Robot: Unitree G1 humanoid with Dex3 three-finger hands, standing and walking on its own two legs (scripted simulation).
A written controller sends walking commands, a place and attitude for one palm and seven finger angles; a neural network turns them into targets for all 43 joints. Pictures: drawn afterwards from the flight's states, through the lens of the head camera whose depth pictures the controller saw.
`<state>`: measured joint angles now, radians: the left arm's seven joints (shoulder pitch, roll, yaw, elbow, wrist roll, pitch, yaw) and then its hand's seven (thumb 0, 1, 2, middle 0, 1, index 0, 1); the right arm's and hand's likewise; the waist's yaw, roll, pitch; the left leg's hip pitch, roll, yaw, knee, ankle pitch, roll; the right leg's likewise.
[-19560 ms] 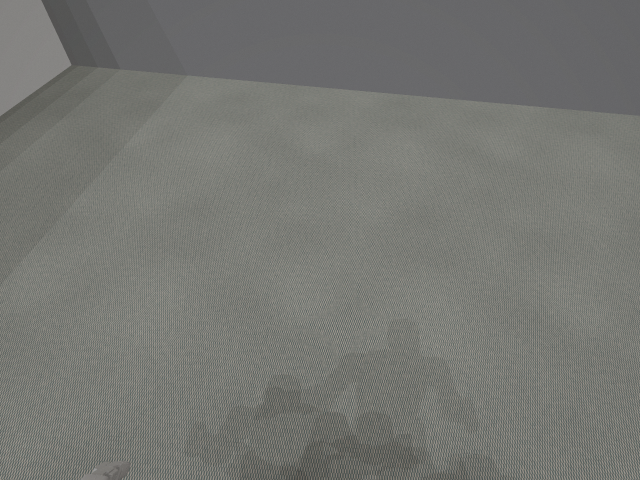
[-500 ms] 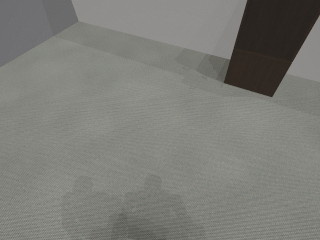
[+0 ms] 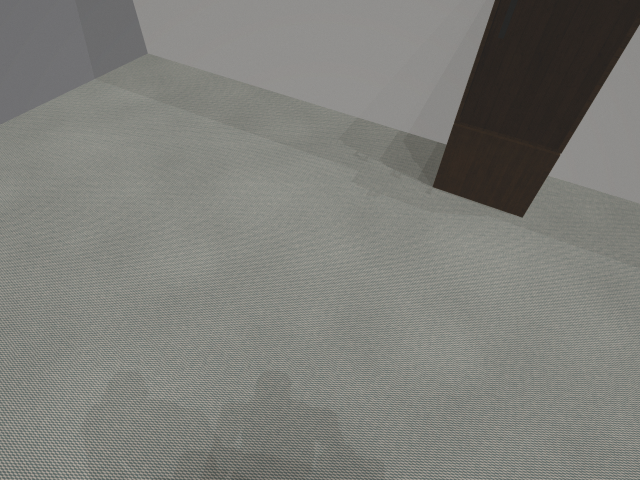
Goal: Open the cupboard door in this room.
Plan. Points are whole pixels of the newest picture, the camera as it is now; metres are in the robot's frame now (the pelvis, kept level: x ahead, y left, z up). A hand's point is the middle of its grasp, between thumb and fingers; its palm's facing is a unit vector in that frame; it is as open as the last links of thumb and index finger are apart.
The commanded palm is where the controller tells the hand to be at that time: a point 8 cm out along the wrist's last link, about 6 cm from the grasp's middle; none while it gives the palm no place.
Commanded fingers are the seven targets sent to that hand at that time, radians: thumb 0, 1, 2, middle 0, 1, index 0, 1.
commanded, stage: turn or walk to find it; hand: left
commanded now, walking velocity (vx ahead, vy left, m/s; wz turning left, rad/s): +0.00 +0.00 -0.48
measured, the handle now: (509, 16) +1.53 -0.51 +0.04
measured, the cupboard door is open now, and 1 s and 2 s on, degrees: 0 0 0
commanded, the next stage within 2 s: stand and wait in 0.76 s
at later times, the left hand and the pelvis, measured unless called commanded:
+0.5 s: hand out of the picture +0.03 +0.12 -0.16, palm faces -0.10 -0.98 -0.18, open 7.4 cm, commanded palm none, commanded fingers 0.00 0.90 0.90 -0.20 -0.30 -0.20 -0.30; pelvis +0.06 -0.05 +0.00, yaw -10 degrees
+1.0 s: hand (242, 374) +0.31 +0.16 -0.18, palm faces -0.12 -0.97 -0.20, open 7.3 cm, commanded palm none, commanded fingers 0.00 0.90 0.90 -0.20 -0.30 -0.20 -0.30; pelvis +0.22 -0.01 -0.01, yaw -9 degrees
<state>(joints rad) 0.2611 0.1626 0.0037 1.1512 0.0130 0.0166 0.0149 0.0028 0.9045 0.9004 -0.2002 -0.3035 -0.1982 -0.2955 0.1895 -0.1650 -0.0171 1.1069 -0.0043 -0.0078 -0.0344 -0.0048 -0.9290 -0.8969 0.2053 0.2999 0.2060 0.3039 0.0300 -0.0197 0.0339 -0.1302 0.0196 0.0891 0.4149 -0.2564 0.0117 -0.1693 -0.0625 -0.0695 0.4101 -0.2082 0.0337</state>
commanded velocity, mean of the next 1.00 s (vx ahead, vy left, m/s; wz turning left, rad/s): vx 0.18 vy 0.00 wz -0.07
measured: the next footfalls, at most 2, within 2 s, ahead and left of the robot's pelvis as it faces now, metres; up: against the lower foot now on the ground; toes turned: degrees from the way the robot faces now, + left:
left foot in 0.72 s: +0.32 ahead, +0.06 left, +0.00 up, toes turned -3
right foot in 1.10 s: +0.30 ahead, -0.17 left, +0.00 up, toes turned -15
